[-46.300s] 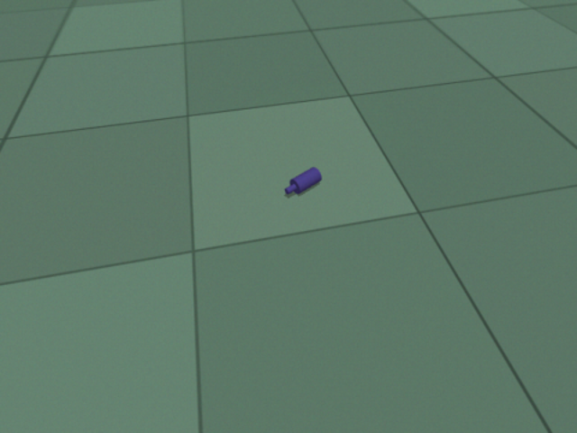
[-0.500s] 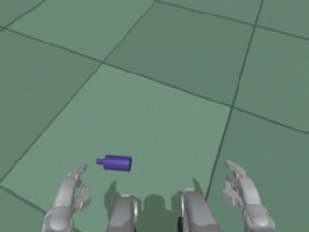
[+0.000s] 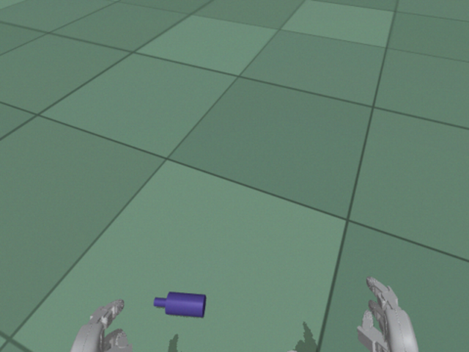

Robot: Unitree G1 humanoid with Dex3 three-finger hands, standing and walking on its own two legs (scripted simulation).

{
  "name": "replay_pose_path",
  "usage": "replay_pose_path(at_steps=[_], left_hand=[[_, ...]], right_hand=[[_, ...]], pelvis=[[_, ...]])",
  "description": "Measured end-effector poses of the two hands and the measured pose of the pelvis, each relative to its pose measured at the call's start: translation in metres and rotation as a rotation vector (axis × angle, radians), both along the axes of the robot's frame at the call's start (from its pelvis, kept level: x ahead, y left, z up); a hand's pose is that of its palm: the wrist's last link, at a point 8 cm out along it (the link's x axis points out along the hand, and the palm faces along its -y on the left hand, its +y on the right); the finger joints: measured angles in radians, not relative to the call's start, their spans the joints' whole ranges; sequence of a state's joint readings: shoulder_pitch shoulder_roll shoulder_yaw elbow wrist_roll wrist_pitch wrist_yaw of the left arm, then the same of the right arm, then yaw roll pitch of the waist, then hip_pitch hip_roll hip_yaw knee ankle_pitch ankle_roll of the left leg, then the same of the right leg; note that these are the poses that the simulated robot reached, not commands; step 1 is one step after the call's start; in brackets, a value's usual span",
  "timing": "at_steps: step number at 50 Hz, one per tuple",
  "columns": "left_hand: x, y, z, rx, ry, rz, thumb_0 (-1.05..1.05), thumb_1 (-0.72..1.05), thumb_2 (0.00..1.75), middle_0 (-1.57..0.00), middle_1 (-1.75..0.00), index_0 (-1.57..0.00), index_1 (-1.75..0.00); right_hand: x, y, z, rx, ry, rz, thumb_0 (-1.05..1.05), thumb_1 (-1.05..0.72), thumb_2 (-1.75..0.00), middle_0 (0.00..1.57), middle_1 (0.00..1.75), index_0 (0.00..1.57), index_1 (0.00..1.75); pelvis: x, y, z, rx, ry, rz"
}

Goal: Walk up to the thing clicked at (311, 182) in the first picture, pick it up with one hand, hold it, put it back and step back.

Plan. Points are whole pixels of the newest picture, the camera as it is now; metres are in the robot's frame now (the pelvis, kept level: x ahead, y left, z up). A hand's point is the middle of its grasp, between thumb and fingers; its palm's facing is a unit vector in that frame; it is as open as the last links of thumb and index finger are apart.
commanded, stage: home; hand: left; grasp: from above
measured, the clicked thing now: (179, 303) +0.45 +0.21 -0.67
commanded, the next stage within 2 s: stand in 1.84 s
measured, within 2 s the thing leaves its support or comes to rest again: neither
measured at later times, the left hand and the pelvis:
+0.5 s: hand (127, 349) +0.17 +0.18 -0.04, palm faces +0.05 -0.98 -0.20, open 7.4 cm; pelvis +0.00 +0.00 +0.00, yaw +0 degrees
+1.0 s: hand (133, 347) +0.17 +0.18 -0.04, palm faces +0.05 -0.98 -0.19, open 7.4 cm; pelvis +0.01 +0.00 +0.00, yaw +0 degrees
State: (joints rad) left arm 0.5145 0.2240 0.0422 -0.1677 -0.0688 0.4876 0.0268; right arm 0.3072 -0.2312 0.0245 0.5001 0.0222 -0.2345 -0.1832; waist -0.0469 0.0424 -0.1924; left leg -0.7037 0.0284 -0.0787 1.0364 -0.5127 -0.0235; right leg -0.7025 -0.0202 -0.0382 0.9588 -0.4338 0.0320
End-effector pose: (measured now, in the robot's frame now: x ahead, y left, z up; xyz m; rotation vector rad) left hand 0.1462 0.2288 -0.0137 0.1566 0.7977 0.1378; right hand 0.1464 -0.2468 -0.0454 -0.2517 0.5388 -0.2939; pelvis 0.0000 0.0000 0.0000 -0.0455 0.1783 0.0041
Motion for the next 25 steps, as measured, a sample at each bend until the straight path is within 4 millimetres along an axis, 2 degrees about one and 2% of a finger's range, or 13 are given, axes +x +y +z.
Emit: replay_pose_path(at_steps=[9, 17, 25], left_hand=[[-0.001, 0.002, -0.003, -0.006, -0.003, -0.001, 0.01, 0.91, 0.90, -0.20, -0.30, -0.20, -0.30], [0.001, 0.005, -0.001, 0.007, -0.004, -0.008, 0.01, 0.91, 0.90, -0.20, -0.30, -0.20, -0.30], [0.003, 0.004, -0.001, 0.005, -0.001, -0.009, 0.01, 0.91, 0.90, -0.20, -0.30, -0.20, -0.30]], right_hand=[[0.013, 0.012, 0.002, 0.001, -0.014, 0.045, 0.01, -0.90, -0.90, 0.20, 0.30, 0.21, 0.30], [0.008, 0.018, -0.005, 0.018, 0.018, 0.050, 0.01, -0.90, -0.90, 0.21, 0.30, 0.21, 0.30], [0.000, 0.016, -0.010, 0.019, 0.049, 0.036, 0.01, -0.90, -0.90, 0.21, 0.30, 0.21, 0.30]], pelvis=[[0.000, 0.003, 0.000, -0.004, -0.010, 0.002], [0.000, 0.005, 0.001, -0.004, -0.013, 0.000], [0.001, 0.004, 0.002, -0.002, -0.009, -0.003]])
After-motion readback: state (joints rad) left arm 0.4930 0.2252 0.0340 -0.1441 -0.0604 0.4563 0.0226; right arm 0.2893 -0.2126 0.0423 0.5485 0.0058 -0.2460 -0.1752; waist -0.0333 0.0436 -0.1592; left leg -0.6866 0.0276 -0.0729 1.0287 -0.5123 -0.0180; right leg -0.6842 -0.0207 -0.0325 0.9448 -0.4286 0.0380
